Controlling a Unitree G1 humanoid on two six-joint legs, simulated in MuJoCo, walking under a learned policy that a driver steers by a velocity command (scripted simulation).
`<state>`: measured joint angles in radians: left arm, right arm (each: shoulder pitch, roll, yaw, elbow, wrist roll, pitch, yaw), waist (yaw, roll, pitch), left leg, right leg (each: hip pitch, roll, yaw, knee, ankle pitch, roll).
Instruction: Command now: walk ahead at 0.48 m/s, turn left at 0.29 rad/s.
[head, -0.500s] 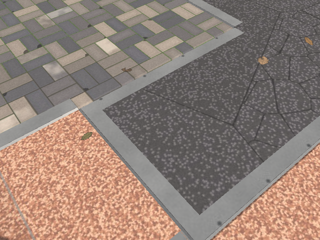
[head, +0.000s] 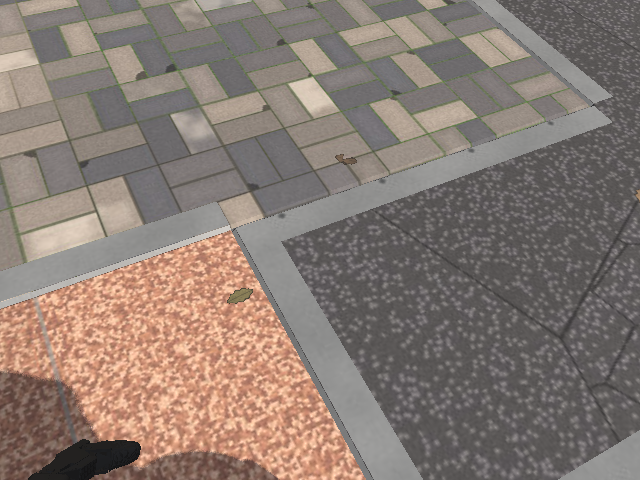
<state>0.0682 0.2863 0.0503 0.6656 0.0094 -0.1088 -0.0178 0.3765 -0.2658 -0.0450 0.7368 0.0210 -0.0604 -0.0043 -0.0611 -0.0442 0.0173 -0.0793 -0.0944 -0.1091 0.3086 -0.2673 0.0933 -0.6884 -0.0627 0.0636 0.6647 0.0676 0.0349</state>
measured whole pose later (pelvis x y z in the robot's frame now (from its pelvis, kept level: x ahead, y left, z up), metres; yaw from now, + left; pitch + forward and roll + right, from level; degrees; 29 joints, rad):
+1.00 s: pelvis +0.56 -0.05 +0.00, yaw -27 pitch +1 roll +2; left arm 0.14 0.30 0.06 0.63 -0.02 -0.03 -0.03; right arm 0.35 -0.29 -0.07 0.81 0.00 -0.09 0.00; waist -0.09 -0.05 0.03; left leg -0.01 -0.01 0.15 0.26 -0.26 0.01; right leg -0.71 -0.09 0.05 0.84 -0.04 0.01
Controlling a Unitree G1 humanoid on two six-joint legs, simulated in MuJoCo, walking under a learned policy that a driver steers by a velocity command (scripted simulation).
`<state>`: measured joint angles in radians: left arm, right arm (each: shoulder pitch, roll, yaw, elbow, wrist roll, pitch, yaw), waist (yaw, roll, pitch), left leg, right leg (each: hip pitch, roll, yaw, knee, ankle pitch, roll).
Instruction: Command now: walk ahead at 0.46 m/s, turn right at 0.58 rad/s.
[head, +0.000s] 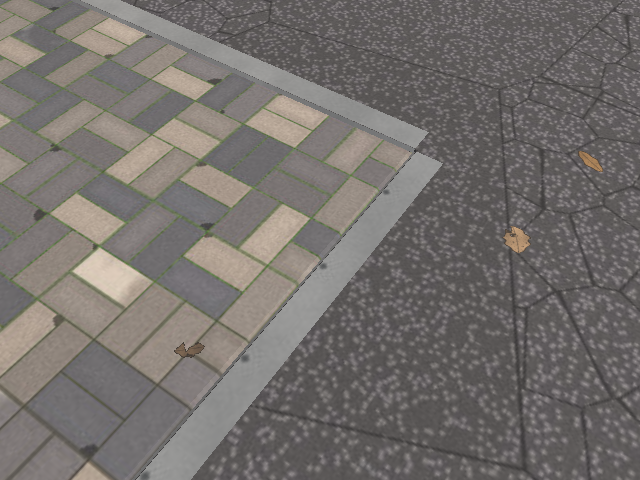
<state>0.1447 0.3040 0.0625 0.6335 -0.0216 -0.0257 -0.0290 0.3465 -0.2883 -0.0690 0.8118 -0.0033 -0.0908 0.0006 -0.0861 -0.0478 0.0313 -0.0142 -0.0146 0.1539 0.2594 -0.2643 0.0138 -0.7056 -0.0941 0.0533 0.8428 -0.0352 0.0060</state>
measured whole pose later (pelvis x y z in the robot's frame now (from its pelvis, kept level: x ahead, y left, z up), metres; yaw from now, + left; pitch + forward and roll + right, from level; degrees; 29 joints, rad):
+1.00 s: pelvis +0.34 +0.01 +0.00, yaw +10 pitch +3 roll -2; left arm -0.01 0.29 0.07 0.71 -0.01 -0.10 -0.04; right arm 0.46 -0.26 -0.06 0.78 0.02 -0.04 -0.03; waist -0.08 -0.03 0.02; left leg -0.02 -0.02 -0.14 0.30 -0.33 0.05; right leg -0.60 0.00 0.05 0.58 -0.03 0.03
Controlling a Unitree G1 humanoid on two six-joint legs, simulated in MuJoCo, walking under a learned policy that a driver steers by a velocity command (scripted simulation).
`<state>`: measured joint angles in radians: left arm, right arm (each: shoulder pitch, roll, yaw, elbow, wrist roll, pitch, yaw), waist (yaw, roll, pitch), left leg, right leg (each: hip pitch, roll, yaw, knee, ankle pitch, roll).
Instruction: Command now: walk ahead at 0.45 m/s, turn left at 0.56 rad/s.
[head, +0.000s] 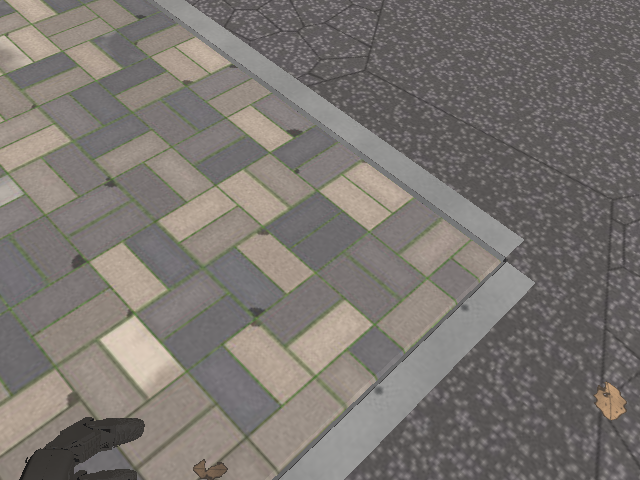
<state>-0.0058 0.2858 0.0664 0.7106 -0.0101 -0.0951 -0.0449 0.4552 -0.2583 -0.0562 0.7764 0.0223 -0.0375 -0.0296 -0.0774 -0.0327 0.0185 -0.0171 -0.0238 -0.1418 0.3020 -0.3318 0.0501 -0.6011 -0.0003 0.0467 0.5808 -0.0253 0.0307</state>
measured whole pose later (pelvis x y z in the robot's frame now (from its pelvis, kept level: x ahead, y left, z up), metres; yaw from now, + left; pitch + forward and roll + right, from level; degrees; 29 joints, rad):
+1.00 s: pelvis +0.30 -0.01 -0.02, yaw -3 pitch +1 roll +2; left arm 0.21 0.29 0.07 0.82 0.02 0.04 0.01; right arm 0.09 -0.30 -0.08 0.77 -0.01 0.03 -0.05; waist 0.02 0.03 0.05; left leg -0.45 0.04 0.05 0.84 -0.47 -0.04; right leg -0.31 0.00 -0.02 0.63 -0.33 -0.06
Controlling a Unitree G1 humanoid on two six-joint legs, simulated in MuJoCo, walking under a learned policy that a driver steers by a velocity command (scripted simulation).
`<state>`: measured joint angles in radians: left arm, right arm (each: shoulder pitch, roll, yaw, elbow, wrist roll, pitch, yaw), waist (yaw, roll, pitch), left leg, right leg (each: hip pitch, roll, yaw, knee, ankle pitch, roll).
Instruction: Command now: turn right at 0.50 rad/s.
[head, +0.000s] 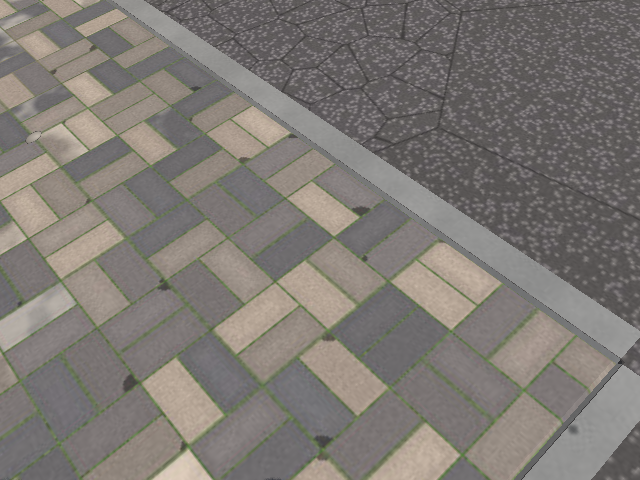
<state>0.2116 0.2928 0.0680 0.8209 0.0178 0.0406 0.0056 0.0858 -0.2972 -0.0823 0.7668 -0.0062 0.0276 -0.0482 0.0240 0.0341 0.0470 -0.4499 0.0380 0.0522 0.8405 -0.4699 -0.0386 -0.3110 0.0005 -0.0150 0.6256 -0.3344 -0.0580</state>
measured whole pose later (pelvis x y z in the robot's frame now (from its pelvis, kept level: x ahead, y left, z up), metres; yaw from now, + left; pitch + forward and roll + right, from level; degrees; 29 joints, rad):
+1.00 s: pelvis +0.03 +0.02 +0.01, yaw -8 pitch +1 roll +0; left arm 0.18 0.28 0.07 0.79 -0.01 0.01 0.05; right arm 0.17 -0.34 -0.08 0.80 0.03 0.03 0.01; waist 0.01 0.02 0.05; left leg -0.42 0.01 0.01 0.91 -0.46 -0.04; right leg -0.14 -0.03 -0.03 0.41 -0.28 0.01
